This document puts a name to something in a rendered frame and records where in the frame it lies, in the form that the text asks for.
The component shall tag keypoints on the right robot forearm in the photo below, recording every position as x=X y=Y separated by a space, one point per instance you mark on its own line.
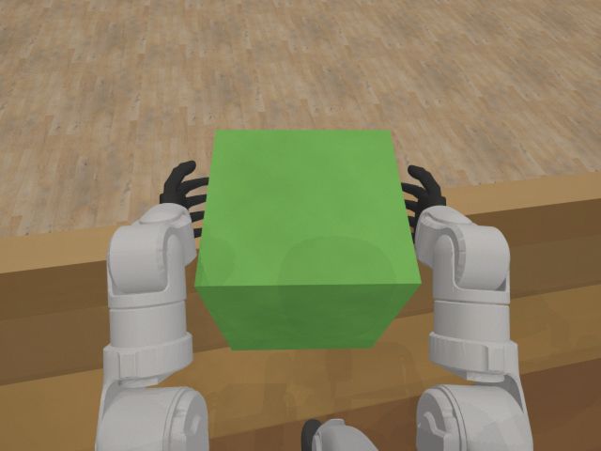
x=470 y=266

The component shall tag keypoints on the right robot hand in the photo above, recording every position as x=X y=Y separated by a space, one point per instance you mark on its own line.
x=428 y=196

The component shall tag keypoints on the robot right foot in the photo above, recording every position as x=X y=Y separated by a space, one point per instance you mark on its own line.
x=308 y=431

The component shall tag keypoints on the robot right thigh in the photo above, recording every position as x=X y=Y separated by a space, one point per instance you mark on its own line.
x=341 y=438

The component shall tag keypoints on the left robot forearm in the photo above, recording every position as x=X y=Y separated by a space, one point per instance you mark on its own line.
x=146 y=287

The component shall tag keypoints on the carton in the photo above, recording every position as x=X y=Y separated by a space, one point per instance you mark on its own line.
x=305 y=242

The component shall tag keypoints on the robot right upper arm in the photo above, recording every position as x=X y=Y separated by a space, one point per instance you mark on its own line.
x=470 y=418

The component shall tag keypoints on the robot left upper arm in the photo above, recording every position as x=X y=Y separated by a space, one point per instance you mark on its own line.
x=155 y=419

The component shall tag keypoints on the left robot hand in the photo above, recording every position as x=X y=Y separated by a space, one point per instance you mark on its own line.
x=175 y=191

